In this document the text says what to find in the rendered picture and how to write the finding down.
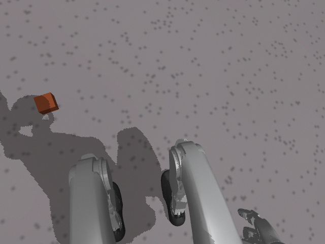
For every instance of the small box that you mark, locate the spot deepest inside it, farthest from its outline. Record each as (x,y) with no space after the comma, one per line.
(46,103)

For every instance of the left robot foot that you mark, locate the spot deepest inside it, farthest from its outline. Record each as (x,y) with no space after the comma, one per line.
(119,233)

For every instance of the right robot foot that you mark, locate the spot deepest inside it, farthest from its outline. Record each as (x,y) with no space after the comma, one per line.
(176,220)

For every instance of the right robot hand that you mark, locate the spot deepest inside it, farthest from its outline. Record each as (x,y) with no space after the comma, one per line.
(263,233)

